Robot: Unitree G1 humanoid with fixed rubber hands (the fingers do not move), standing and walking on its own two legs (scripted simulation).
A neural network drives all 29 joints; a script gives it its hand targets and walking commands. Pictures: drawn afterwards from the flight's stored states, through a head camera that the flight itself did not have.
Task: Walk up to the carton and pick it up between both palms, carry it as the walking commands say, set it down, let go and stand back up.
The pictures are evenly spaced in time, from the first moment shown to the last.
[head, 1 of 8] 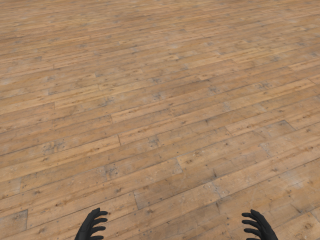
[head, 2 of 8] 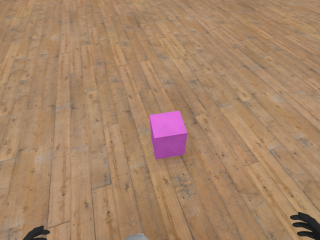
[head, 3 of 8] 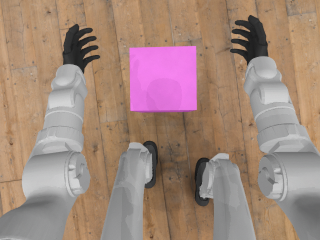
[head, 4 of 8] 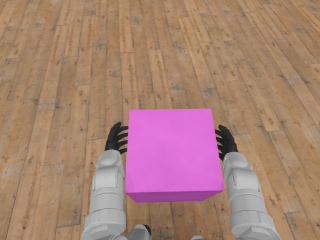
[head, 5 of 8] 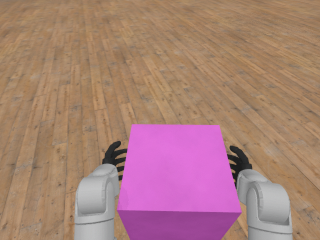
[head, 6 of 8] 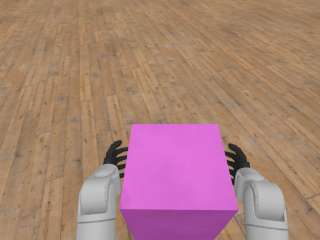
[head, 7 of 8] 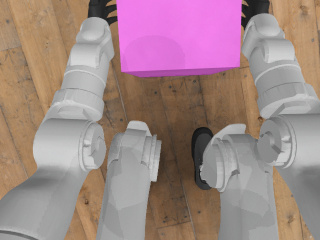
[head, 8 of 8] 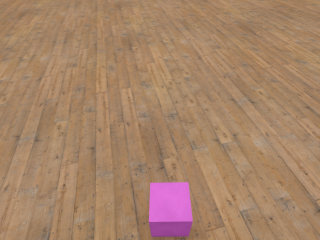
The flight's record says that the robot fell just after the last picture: no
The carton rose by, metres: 0.67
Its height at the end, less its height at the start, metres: +0.00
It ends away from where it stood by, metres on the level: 0.33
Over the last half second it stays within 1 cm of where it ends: yes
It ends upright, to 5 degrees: yes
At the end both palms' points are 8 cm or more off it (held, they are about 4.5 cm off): yes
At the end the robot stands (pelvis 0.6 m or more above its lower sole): yes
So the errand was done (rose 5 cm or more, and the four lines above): yes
